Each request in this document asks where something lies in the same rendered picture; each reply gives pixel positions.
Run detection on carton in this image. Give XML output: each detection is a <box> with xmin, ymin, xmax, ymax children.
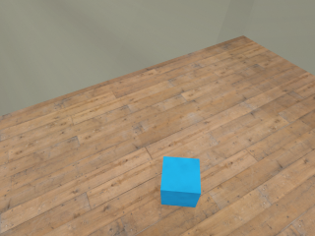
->
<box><xmin>160</xmin><ymin>156</ymin><xmax>201</xmax><ymax>207</ymax></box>

